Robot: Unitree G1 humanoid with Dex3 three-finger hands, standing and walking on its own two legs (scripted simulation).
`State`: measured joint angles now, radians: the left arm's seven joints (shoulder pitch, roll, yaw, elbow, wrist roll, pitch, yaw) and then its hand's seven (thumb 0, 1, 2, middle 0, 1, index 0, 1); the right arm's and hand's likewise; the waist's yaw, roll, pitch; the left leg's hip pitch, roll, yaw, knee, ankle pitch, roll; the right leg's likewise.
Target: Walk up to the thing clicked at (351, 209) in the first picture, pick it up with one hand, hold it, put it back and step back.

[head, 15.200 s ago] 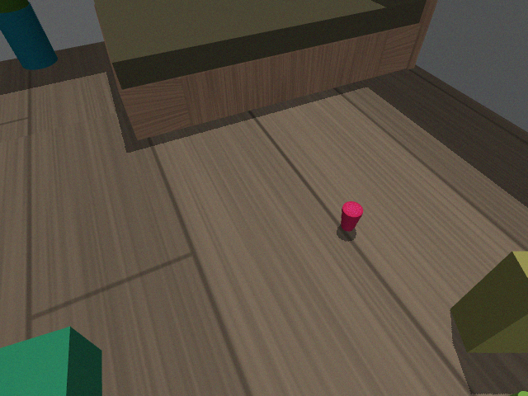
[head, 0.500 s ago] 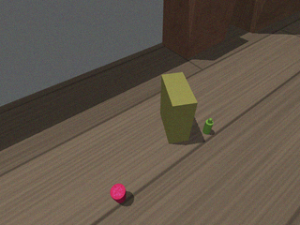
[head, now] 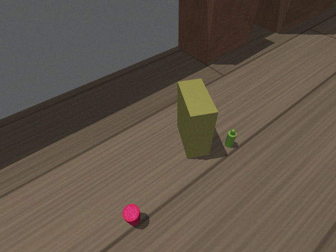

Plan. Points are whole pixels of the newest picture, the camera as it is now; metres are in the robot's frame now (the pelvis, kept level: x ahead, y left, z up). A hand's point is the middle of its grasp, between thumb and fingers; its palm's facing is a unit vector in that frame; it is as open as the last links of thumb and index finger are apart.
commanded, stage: walk up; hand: left
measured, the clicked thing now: (133, 216) +0.43 +0.24 -0.71
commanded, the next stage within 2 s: stand in 0.16 s
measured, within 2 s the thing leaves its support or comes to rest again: neither
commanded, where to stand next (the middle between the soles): +0.05 +0.00 m, yaw +1 degrees
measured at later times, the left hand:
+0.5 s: hand out of the picture +0.06 +0.25 -0.15, palm faces -0.04 -0.94 -0.33, open 7.4 cm
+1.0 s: hand out of the picture +0.03 +0.25 -0.15, palm faces -0.02 -0.94 -0.34, open 7.4 cm
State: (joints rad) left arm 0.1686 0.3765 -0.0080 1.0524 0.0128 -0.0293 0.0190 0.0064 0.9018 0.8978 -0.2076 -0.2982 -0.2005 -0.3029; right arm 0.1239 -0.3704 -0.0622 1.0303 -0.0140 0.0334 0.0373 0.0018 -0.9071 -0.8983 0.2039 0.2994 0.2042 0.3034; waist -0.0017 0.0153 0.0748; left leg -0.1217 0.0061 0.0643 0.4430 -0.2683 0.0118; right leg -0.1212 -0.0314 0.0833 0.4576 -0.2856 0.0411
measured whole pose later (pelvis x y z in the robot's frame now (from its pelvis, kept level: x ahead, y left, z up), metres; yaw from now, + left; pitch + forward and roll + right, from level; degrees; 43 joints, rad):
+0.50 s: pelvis -0.02 +0.00 +0.01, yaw +1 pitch -3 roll +0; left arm 0.11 0.35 -0.02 1.09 0.01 -0.01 0.00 0.01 0.90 0.90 -0.21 -0.30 -0.20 -0.30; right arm 0.10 -0.34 -0.02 1.11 -0.01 -0.01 0.02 0.00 -0.91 -0.90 0.20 0.30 0.21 0.30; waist -0.02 -0.01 0.07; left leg -0.11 0.00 0.05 0.34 -0.18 0.01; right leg -0.09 -0.04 0.07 0.32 -0.19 0.05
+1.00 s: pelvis -0.03 +0.00 +0.01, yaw +2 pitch -3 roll +0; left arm 0.15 0.35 -0.01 1.11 0.01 -0.01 -0.01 0.01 0.90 0.90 -0.21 -0.30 -0.20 -0.30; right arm 0.11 -0.35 -0.02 1.14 -0.01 -0.01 0.02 0.00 -0.91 -0.90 0.20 0.30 0.20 0.30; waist -0.01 0.01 0.06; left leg -0.13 0.01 0.03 0.34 -0.16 0.00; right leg -0.10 -0.03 0.05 0.32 -0.17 0.04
